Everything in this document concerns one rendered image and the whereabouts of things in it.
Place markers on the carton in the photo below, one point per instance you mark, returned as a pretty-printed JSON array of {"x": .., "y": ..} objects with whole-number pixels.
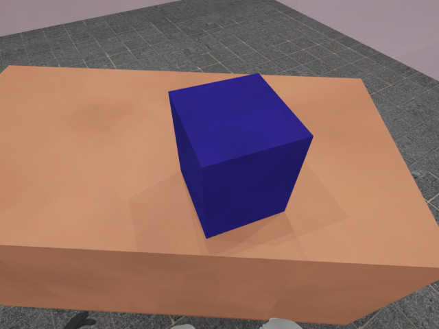
[{"x": 240, "y": 149}]

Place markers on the left robot hand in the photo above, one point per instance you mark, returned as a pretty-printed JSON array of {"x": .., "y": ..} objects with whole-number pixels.
[{"x": 80, "y": 320}]

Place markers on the pedestal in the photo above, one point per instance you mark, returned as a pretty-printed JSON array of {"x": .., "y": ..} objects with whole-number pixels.
[{"x": 95, "y": 213}]

